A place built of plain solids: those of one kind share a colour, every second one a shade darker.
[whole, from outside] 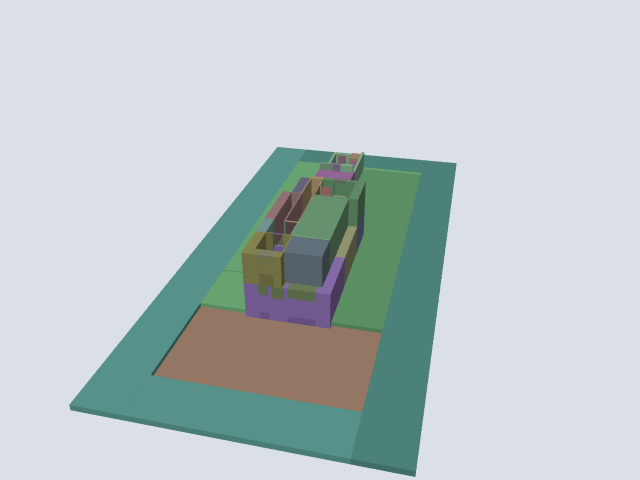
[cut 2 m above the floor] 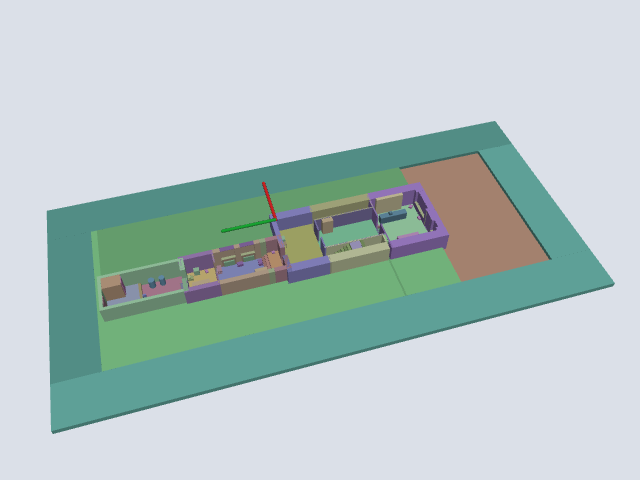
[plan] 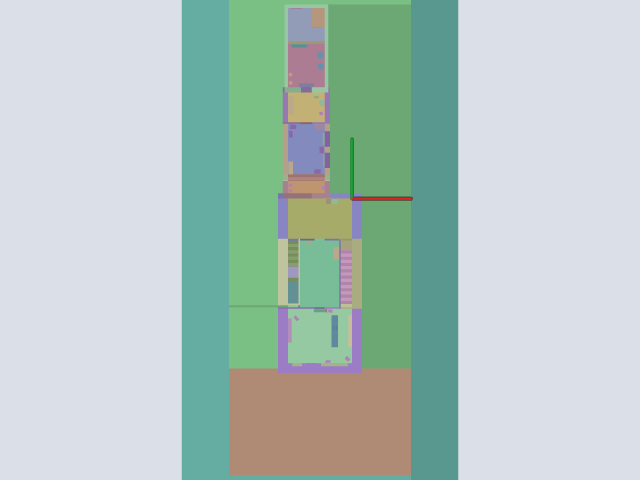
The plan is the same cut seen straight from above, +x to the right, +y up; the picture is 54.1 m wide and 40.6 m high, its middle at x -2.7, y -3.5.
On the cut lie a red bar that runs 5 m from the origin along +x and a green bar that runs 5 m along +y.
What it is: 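A small shop in a terrace of about 1900; a sales room behind a shop front, a store passage, a back shop and a yard; stock rooms over it and a cellar under it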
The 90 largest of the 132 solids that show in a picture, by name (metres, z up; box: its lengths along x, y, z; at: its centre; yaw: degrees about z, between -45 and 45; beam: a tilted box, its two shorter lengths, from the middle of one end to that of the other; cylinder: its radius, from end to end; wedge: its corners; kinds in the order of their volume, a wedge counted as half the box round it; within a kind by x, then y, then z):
{
 "ground_garden_1": {"box": [4.0, 48.39, 0.5], "at": [-12.4, -3.23, -0.27]},
 "ground_garden_2": {"box": [15.4, 4.0, 0.5], "at": [-2.7, -25.42, -0.27]},
 "ground_garden_3": {"box": [15.4, 4.0, 0.5], "at": [-2.7, 18.97, -0.27]},
 "ground_garden_4": {"box": [4.0, 48.39, 0.5], "at": [7.0, -3.23, -0.27]},
 "ground_side_1": {"box": [4.15, 5.19, 0.5], "at": [-8.32, -11.78, -0.27]},
 "ground_side_2": {"box": [4.15, 9.47, 0.5], "at": [-8.32, -4.28, -0.27]},
 "ground_side_3": {"box": [4.55, 8.97, 0.5], "at": [-8.12, 4.93, -0.27]},
 "ground_side_4": {"box": [4.7, 7.0, 0.5], "at": [-8.05, 12.92, -0.27]},
 "ground_side_5": {"box": [15.4, 0.55, 0.5], "at": [-2.7, 16.7, -0.27]},
 "ground_side_6": {"box": [7.0, 7.0, 0.5], "at": [1.5, 12.92, -0.27]},
 "ground_side_7": {"box": [6.85, 8.97, 0.5], "at": [1.57, 4.93, -0.27]},
 "ground_side_8": {"box": [4.15, 14.82, 0.5], "at": [2.92, -6.96, -0.27]},
 "wall_fill_mid_1": {"box": [3.21, 7.6, 2.8], "at": [-1.6, -7.34, 4.34]},
 "floor_yard_1": {"box": [3.1, 6.7, 3.16], "at": [-3.85, 12.77, -2.11]},
 "wall_sales_1": {"box": [0.85, 5.59, 3.54], "at": [-5.83, -11.97, 1.17]},
 "wall_sales_2": {"box": [1.2, 0.85, 3.54], "at": [-5.65, -14.35, 1.17]},
 "wall_sales_3": {"box": [3.09, 0.14, 3.54], "at": [-4.71, -9.25, 1.17]},
 "wall_sales_4": {"box": [1.0, 0.81, 2.15], "at": [-3.42, -14.37, 0.72]},
 "wall_sales_5": {"box": [2.27, 0.6, 1.75], "at": [-1.49, -14.47, 1.14]},
 "wall_sales_6": {"box": [2.27, 0.85, 0.87], "at": [-1.49, -14.35, -0.17]},
 "wall_sales_7": {"box": [3.16, 0.14, 3.54], "at": [-0.73, -9.25, 1.17]},
 "wall_sales_8": {"box": [1.2, 0.85, 3.54], "at": [0.25, -14.35, 1.17]},
 "wall_sales_9": {"box": [0.85, 5.59, 3.54], "at": [0.42, -11.97, 1.17]},
 "floor_workroom_1": {"box": [3.1, 4.3, 3.16], "at": [-3.85, 4.18, -2.11]},
 "ground_street_1": {"box": [15.4, 9.05, 0.3], "at": [-2.7, -18.89, -0.52]},
 "wall_yard_1": {"box": [0.3, 7.45, 5.15], "at": [-5.55, 12.7, -0.71]},
 "wall_yard_2": {"box": [1.4, 0.45, 6.76], "at": [-5.0, 9.2, 0.09]},
 "wall_yard_3": {"box": [3.7, 0.3, 5.09], "at": [-3.85, 16.27, -0.74]},
 "wall_yard_4": {"box": [1.4, 0.45, 6.76], "at": [-2.7, 9.2, 0.09]},
 "wall_yard_5": {"box": [0.3, 7.45, 5.49], "at": [-2.15, 12.7, -0.54]},
 "floor_terrace_1": {"box": [3.1, 2.8, 3.51], "at": [-3.85, 14.72, -1.93]},
 "wall_backshop_1": {"box": [0.85, 3.99, 3.19], "at": [-5.83, -1.54, 1.34]},
 "wall_backshop_2": {"box": [1.95, 0.45, 3.19], "at": [-5.28, 0.23, 1.34]},
 "wall_backshop_3": {"box": [4.25, 0.45, 3.19], "at": [-1.27, 0.23, 1.34]},
 "wall_backshop_4": {"box": [0.85, 3.99, 3.19], "at": [0.42, -1.54, 1.34]},
 "floor_wingstore_1": {"box": [3.1, 2.5, 3.33], "at": [-3.85, 7.72, -2.02]},
 "wall_fill_front_1": {"box": [3.08, 2.64, 2.8], "at": [-1.54, -12.6, 4.34]},
 "wall_stairU_1": {"box": [0.85, 5.61, 3.44], "at": [-5.83, -6.21, 1.47]},
 "wall_stairU_2": {"box": [0.14, 5.61, 3.44], "at": [-4.46, -6.21, 1.47]},
 "wall_workroom_1": {"box": [0.45, 4.44, 5.81], "at": [-5.62, 4.25, -0.38]},
 "wall_workroom_2": {"box": [0.45, 0.55, 5.81], "at": [-2.08, 2.31, -0.38]},
 "wall_workroom_3": {"box": [0.45, 0.51, 5.81], "at": [-2.08, 4.14, -0.38]},
 "wall_workroom_4": {"box": [0.45, 1.3, 3.71], "at": [-2.08, 5.04, -1.43]},
 "wall_workroom_5": {"box": [0.45, 0.78, 5.81], "at": [-2.08, 6.08, -0.38]},
 "wall_wingstore_1": {"box": [0.45, 3.09, 5.81], "at": [-5.62, 7.88, -0.38]},
 "wall_wingstore_2": {"box": [0.9, 0.45, 2.93], "at": [-3.85, 9.2, -1.82]},
 "wall_wingstore_3": {"box": [0.45, 3.09, 5.81], "at": [-2.08, 7.88, -0.38]},
 "wall_wingtop_1": {"box": [0.45, 1.5, 5.81], "at": [-5.62, 0.75, -0.38]},
 "wall_wingtop_2": {"box": [1.55, 0.45, 5.81], "at": [-5.08, 0.23, -0.38]},
 "wall_wingtop_3": {"box": [0.9, 0.45, 3.29], "at": [-3.85, 0.23, -1.64]},
 "wall_wingtop_4": {"box": [1.55, 0.45, 5.81], "at": [-2.62, 0.23, -0.38]},
 "wall_wingtop_5": {"box": [0.45, 1.5, 5.81], "at": [-2.08, 0.75, -0.38]},
 "wall_stairC_1": {"box": [0.85, 5.92, 3.19], "at": [0.42, -6.36, 1.34]},
 "wall_boxU_1": {"box": [0.85, 5.47, 2.8], "at": [-5.83, -6.14, 4.34]},
 "wall_boxU_2": {"box": [0.14, 5.47, 2.8], "at": [-4.46, -6.14, 4.34]},
 "wall_rear_1": {"box": [1.17, 0.45, 2.8], "at": [-2.77, 0.23, 4.34]},
 "wall_rear_2": {"box": [4.2, 0.14, 2.8], "at": [-1.25, -3.47, 4.34]},
 "wall_rear_3": {"box": [1.88, 0.45, 2.8], "at": [-0.09, 0.23, 4.34]},
 "wall_rear_4": {"box": [0.85, 3.99, 2.8], "at": [0.42, -1.54, 4.34]},
 "wall_front_1": {"box": [0.85, 3.63, 2.8], "at": [-5.83, -12.96, 4.34]},
 "wall_front_2": {"box": [1.37, 0.85, 2.8], "at": [-5.57, -14.35, 4.34]},
 "wall_front_3": {"box": [0.66, 0.85, 2.8], "at": [-3.41, -14.35, 4.34]},
 "floor_wingtop_1": {"box": [3.1, 1.05, 3.69], "at": [-3.85, 0.97, -1.84]},
 "flightC_1": {"box": [0.95, 3.78, 1.21], "at": [-0.47, -6.22, -3.08]},
 "flightC_2": {"box": [0.95, 2.18, 2.27], "at": [-0.47, -5.42, -2.55]},
 "flightC_3": {"box": [0.95, 0.58, 3.34], "at": [-0.47, -4.62, -2.02]},
 "floor_cellar_1": {"box": [4.46, 4.84, 0.5], "at": [-3.17, -6.76, -3.44]},
 "flightW_1": {"box": [3.12, 0.31, 3.51], "at": [-3.85, 1.65, -1.93]},
 "flightW_2": {"box": [3.12, 0.58, 3.33], "at": [-3.85, 1.78, -2.02]},
 "wall_fill_press_1": {"box": [0.87, 3.4, 2.8], "at": [-4.96, -1.7, 4.34]},
 "floor_sales_1": {"box": [5.4, 4.6, 0.25], "at": [-2.7, -11.62, -0.48]},
 "ground_side_top_1": {"box": [4.0, 8.97, 0.16], "at": [-3.85, 4.93, 2.6]},
 "wall_landing_1": {"box": [0.85, 2.41, 2.8], "at": [-5.83, -10.08, 4.34]},
 "floor_store_1": {"box": [3.31, 5.64, 0.25], "at": [-2.73, -6.36, -0.13]},
 "floor_backshop_1": {"box": [5.4, 3.4, 0.25], "at": [-2.7, -1.7, -0.13]},
 "wall_corr_1": {"box": [0.14, 6.86, 2.8], "at": [-4.46, -5.58, 4.34]},
 "wall_corr_2": {"box": [1.32, 0.45, 2.8], "at": [-3.87, 0.23, 4.34]},
 "wall_outhouse_1": {"box": [1.16, 1.62, 2.3], "at": [-2.88, 15.31, 0.92]},
 "wall_wingsteps_1": {"box": [0.45, 0.53, 5.81], "at": [-5.62, 1.77, -0.38]},
 "wall_wingsteps_2": {"box": [0.45, 0.53, 5.81], "at": [-2.08, 1.77, -0.38]},
 "wall_store_1": {"box": [0.14, 5.92, 3.19], "at": [-1.01, -6.36, 1.34]},
 "floor_coping_1": {"box": [3.1, 0.24, 3.51], "at": [-3.85, 13.2, -1.93]},
 "shelving_back_1": {"box": [0.32, 2.7, 2.1], "at": [-0.16, -11.22, 0.7]},
 "wall_head_sales_1": {"box": [2.27, 0.85, 0.92], "at": [-1.49, -14.35, 2.48]},
 "racking_1": {"box": [0.44, 1.54, 1.99], "at": [-5.16, 7.88, 0.64]},
 "floor_stoop_1": {"box": [1.3, 0.3, 3.33], "at": [-3.85, 9.57, -2.02]},
 "shelving_side_1": {"box": [0.32, 2.04, 2.0], "at": [-5.24, -11.15, 0.65]},
 "flightT_1": {"box": [1.23, 0.31, 3.33], "at": [-4.45, 12.93, -2.02]},
 "floor_landing_1": {"box": [2.05, 2.13, 0.25], "at": [-4.38, -10.08, 3.06]},
 "counter_1": {"box": [0.52, 2.66, 0.78], "at": [-1.45, -11.22, 0.14]}
}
